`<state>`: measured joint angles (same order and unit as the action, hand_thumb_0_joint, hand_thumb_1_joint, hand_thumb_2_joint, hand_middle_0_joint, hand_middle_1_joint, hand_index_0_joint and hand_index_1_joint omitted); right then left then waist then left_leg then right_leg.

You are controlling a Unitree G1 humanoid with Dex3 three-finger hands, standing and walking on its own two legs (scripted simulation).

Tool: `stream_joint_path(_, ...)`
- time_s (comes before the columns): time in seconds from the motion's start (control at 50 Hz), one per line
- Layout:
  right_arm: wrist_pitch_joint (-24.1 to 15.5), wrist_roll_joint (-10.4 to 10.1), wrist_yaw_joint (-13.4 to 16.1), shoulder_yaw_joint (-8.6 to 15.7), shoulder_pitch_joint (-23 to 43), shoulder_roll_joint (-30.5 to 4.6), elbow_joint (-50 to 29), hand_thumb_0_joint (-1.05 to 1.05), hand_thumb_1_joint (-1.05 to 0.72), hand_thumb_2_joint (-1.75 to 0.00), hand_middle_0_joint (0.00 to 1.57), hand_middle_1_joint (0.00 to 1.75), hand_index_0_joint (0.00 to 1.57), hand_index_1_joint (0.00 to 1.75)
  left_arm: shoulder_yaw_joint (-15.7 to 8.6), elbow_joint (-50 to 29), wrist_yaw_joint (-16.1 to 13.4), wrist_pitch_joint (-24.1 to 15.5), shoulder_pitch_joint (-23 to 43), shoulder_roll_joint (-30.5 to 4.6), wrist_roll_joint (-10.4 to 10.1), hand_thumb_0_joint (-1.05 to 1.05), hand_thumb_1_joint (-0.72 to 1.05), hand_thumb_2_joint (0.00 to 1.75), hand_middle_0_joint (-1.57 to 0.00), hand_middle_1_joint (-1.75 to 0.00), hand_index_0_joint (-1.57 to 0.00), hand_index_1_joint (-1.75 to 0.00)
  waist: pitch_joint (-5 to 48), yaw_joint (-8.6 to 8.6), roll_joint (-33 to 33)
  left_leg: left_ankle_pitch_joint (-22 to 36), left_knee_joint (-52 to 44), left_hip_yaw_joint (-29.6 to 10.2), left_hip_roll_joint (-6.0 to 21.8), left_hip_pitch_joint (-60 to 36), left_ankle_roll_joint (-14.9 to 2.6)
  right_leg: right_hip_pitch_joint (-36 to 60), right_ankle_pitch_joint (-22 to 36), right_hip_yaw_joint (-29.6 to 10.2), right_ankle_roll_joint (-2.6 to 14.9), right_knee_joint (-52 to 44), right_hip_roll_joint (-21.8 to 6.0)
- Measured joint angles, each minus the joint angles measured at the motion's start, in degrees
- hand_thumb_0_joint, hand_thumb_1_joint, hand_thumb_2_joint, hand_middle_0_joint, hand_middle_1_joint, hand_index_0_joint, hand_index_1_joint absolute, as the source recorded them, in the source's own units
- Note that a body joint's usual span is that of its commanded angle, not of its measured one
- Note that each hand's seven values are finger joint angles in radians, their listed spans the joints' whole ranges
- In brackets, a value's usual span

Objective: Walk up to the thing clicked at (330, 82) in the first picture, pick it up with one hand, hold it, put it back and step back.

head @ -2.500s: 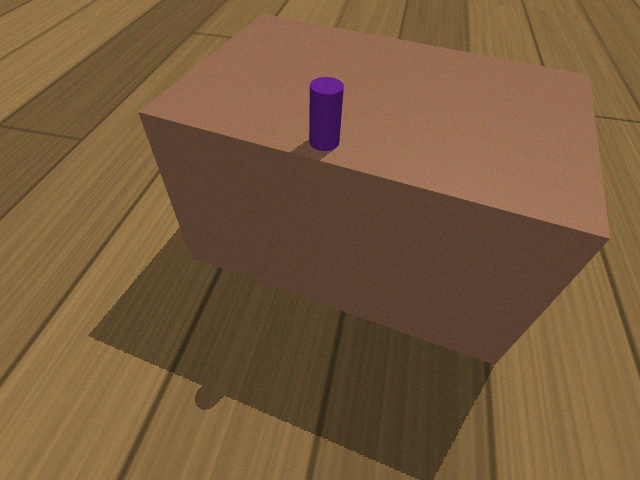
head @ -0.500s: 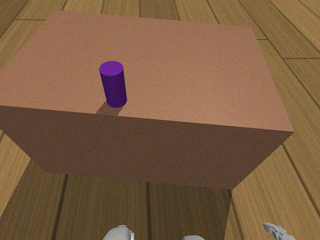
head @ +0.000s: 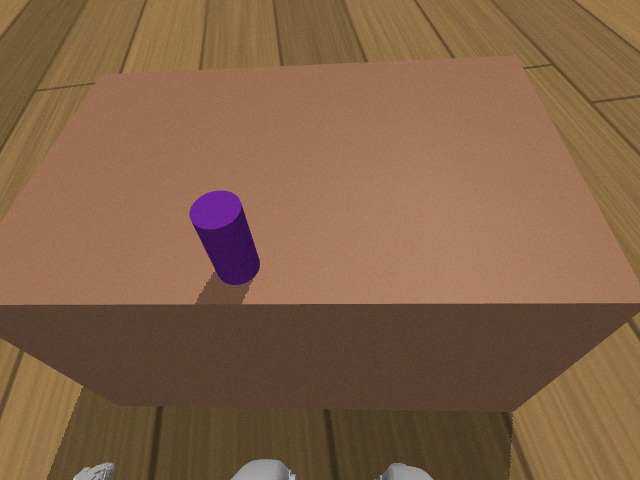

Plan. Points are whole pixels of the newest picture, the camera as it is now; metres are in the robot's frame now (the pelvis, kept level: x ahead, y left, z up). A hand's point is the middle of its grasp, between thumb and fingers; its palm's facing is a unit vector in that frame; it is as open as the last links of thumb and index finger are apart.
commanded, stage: walk up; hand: left
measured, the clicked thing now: (228, 240) +0.46 +0.17 -0.03
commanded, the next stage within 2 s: stand in 1.36 s
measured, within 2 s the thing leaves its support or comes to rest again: neither
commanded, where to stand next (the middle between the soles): +0.08 +0.03 m, yaw +0 degrees
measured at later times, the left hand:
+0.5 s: hand out of the picture +0.10 +0.29 -0.15, palm faces +0.00 -0.94 -0.33, open 7.4 cm
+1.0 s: hand out of the picture +0.09 +0.28 -0.14, palm faces +0.02 -0.95 -0.31, open 7.4 cm
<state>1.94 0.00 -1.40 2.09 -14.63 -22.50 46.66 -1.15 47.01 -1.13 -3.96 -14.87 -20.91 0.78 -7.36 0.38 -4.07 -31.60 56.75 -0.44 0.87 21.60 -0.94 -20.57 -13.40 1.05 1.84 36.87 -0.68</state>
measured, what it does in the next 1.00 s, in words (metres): steps on the spot: left foot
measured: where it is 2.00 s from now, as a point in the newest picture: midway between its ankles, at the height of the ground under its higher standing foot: outside the picture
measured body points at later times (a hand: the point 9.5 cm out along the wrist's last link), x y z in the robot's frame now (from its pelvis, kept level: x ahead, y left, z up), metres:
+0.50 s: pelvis +0.01 +0.03 +0.00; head +0.03 +0.04 +0.45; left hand +0.10 +0.34 -0.13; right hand +0.11 -0.28 -0.11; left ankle +0.03 +0.19 -0.72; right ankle +0.05 -0.10 -0.72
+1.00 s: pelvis +0.01 +0.03 +0.02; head +0.03 +0.03 +0.47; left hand +0.09 +0.33 -0.11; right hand +0.09 -0.27 -0.11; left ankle +0.03 +0.19 -0.72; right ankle +0.05 -0.10 -0.72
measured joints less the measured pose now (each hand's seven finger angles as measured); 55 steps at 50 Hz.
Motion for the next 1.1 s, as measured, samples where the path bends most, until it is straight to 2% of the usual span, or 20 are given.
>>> stream_joint_path(0.1,-1.4,-0.4,0.3,-0.2,1.4,-0.5,2.2,0.00,-0.90,-0.89,0.20,0.30,0.20,0.30,0.5,0.7,0.8,1.2,2.2,0.5,0.7,0.01,0.90,0.90,-0.21,-0.30,-0.21,-0.30,1.1,0.35,1.1,6.3,-11.7,-1.2,2.1,-1.6,1.16,-0.6,-1.1,-0.8,-1.44,1.1,-1.3)
stream_joint_path(0.14,-2.1,-0.2,0.7,-0.1,1.5,-0.4,3.7,0.00,-0.90,-0.89,0.20,0.30,0.21,0.30,0.3,1.0,1.2,2.2,3.2,0.1,0.5,0.01,0.89,0.90,-0.21,-0.30,-0.21,-0.30,1.5,0.21,2.3,12.7,-18.2,-0.6,1.8,-4.1,1.99,-1.6,-2.8,-1.2,-2.22,4.0,-2.1)
stream_joint_path(0.16,-2.4,0.1,1.0,0.0,1.8,0.1,4.6,0.00,-0.90,-0.89,0.20,0.30,0.20,0.30,0.0,1.5,1.2,2.9,4.0,-0.4,0.3,0.01,0.89,0.90,-0.21,-0.30,-0.21,-0.30,1.3,0.32,4.1,13.7,-18.6,0.2,0.9,-4.7,2.82,-2.0,-3.7,-2.1,-2.61,5.5,-3.1)
stream_joint_path(0.18,-2.6,0.6,1.2,-0.1,1.9,0.6,5.3,0.00,-0.91,-0.89,0.20,0.30,0.20,0.30,-0.3,2.0,1.2,3.7,4.5,-0.7,0.0,0.01,0.89,0.90,-0.21,-0.30,-0.21,-0.30,1.3,0.52,5.6,13.4,-18.5,1.1,0.2,-5.0,3.16,-2.2,-4.2,-3.0,-2.25,6.4,-3.7)
stream_joint_path(0.24,-3.1,0.9,1.2,-0.8,1.4,1.1,6.6,0.00,-0.90,-0.89,0.20,0.30,0.21,0.30,-0.8,4.0,1.4,5.1,5.6,-1.1,-0.2,0.01,0.90,0.90,-0.21,-0.30,-0.20,-0.30,2.3,-0.57,6.0,12.2,-17.4,0.0,1.2,-4.4,2.92,-1.5,-10.2,-3.1,-1.00,7.9,-1.6)
stream_joint_path(0.26,-3.2,0.9,1.2,-1.1,1.4,1.3,7.0,0.00,-0.90,-0.89,0.20,0.30,0.21,0.30,-1.0,4.6,1.6,5.1,5.9,-1.5,-0.2,0.01,0.90,0.90,-0.21,-0.30,-0.20,-0.30,2.5,-0.65,6.2,12.1,-17.4,-0.3,1.5,-4.4,2.92,-0.6,-9.8,-2.7,-0.55,6.9,-1.2)
stream_joint_path(0.28,-3.2,0.8,1.2,-1.3,1.4,1.4,7.4,0.00,-0.90,-0.89,0.20,0.30,0.21,0.30,-1.2,5.0,1.7,5.0,6.0,-2.0,-0.4,0.01,0.90,0.90,-0.21,-0.30,-0.20,-0.30,2.8,-0.42,6.9,12.0,-17.5,-0.2,1.7,-4.3,3.13,0.5,-6.6,-2.6,-0.15,4.9,-1.2)
stream_joint_path(0.3,-3.3,0.7,1.3,-1.5,1.7,1.4,7.6,0.00,-0.90,-0.89,0.20,0.30,0.21,0.30,-1.4,5.4,1.8,4.7,6.1,-2.4,-0.5,0.01,0.90,0.90,-0.21,-0.30,-0.20,-0.30,2.8,-0.11,7.4,11.9,-17.3,0.1,1.8,-4.1,3.37,1.3,-4.1,-2.6,-0.87,3.3,-1.3)
stream_joint_path(0.34,-3.4,0.4,1.5,-1.4,3.1,1.0,8.1,0.00,-0.90,-0.89,0.20,0.30,0.21,0.30,-1.6,6.6,1.9,4.6,6.8,-2.4,-0.6,0.01,0.90,0.90,-0.21,-0.30,-0.20,-0.30,1.7,-0.20,6.8,11.9,-16.9,-0.3,2.6,-4.0,3.62,2.0,-4.1,-2.2,-2.65,2.2,-0.6)
stream_joint_path(0.38,-3.6,0.2,1.8,-1.3,4.0,0.8,8.3,0.01,-0.90,-0.89,0.20,0.30,0.21,0.30,-1.3,7.7,2.1,4.8,7.4,-2.3,-0.7,0.01,0.90,0.90,-0.21,-0.30,-0.20,-0.30,1.2,-0.34,6.7,12.6,-17.9,-0.5,2.6,-4.4,3.62,2.5,-3.9,-1.9,-3.13,1.3,-0.7)
stream_joint_path(0.6,-3.3,0.0,1.4,-2.3,8.7,0.7,11.4,0.00,-0.90,-0.89,0.20,0.30,0.21,0.30,0.0,13.1,3.0,5.0,8.0,-0.2,-0.5,0.01,0.90,0.90,-0.21,-0.30,-0.20,-0.30,2.5,0.46,4.1,16.7,-24.8,-1.0,2.3,-7.5,3.78,5.3,-0.9,-1.2,-2.90,-4.3,-1.0)
stream_joint_path(0.8,-3.2,0.3,0.8,-2.7,9.0,1.6,14.8,0.00,-0.90,-0.89,0.20,0.30,0.21,0.30,-0.4,15.9,3.1,4.8,9.2,1.1,-0.5,0.01,0.90,0.90,-0.21,-0.30,-0.20,-0.30,3.3,0.65,3.3,20.1,-30.9,-1.0,2.2,-10.0,3.95,7.7,2.2,-0.9,-3.01,-10.0,-1.1)
stream_joint_path(1.1,-3.3,0.5,1.2,-2.3,7.3,1.9,17.7,0.00,-0.90,-0.89,0.20,0.30,0.21,0.30,-1.0,17.1,3.1,4.9,10.4,1.2,-0.5,0.01,0.90,0.90,-0.21,-0.30,-0.20,-0.30,3.3,-0.51,4.8,21.2,-34.2,-0.7,2.0,-11.3,3.73,9.4,3.7,-1.1,-3.54,-14.1,-1.4)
